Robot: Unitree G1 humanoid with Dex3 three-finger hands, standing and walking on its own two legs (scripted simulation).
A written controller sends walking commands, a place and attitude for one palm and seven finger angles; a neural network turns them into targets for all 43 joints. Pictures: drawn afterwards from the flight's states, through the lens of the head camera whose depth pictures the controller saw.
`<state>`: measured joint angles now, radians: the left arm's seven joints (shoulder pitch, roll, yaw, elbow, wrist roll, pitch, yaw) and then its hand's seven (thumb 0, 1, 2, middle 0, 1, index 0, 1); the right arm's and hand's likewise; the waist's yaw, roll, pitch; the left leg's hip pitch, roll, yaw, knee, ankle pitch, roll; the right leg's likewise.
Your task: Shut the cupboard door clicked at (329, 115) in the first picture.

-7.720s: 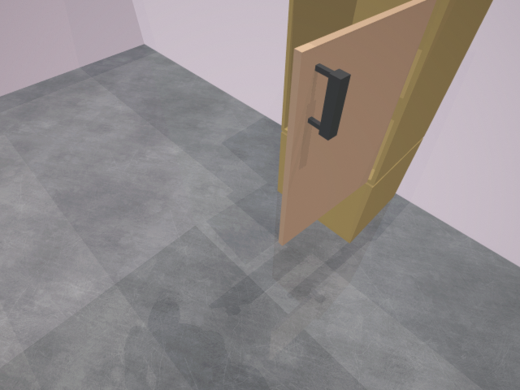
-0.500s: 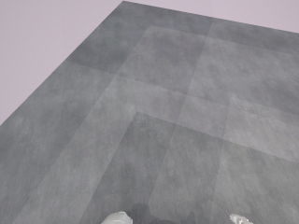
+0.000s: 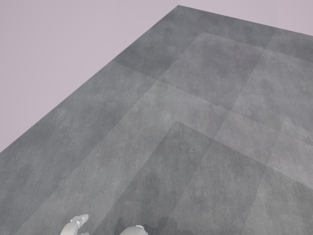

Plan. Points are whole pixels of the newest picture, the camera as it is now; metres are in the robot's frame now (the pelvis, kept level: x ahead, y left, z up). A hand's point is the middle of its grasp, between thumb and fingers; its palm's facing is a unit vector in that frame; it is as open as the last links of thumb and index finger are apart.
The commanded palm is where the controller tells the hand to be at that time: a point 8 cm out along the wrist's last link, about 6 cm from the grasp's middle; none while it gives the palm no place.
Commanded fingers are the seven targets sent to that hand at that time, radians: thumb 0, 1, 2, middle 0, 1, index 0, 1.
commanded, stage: walk to a spot facing it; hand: left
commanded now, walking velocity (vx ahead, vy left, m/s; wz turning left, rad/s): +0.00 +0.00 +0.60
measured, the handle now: out of the picture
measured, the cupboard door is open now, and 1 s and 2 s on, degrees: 85 85 85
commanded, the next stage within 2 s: none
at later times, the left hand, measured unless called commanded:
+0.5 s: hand out of the picture -0.04 +0.23 -0.18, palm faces +0.37 -0.90 -0.24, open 7.3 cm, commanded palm none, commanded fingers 0.00 0.90 0.90 -0.20 -0.30 -0.20 -0.30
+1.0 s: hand out of the picture +0.04 +0.21 -0.13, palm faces +0.53 -0.80 -0.29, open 7.4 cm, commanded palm none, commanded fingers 0.00 0.90 0.90 -0.20 -0.30 -0.20 -0.30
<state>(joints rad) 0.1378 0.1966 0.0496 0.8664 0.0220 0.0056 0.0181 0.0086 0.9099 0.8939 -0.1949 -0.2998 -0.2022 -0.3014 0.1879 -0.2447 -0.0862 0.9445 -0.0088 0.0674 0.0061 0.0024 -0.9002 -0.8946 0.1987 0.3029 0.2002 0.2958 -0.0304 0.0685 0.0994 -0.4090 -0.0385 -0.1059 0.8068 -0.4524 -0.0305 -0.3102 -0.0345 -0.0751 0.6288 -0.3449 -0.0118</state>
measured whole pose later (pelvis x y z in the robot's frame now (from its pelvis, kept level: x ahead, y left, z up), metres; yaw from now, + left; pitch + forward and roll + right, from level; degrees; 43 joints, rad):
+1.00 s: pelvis +0.04 -0.02 +0.00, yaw +35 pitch +1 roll +1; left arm 0.10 0.18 0.04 0.87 0.02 0.01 0.02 0.01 0.91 0.89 -0.20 -0.30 -0.20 -0.30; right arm 0.24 -0.23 -0.09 0.97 -0.01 0.07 0.00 0.00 -0.90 -0.89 0.20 0.30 0.20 0.30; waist -0.05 0.07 0.09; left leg -0.41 -0.08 -0.12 0.82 -0.46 -0.02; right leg -0.28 -0.02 -0.06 0.58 -0.32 -0.02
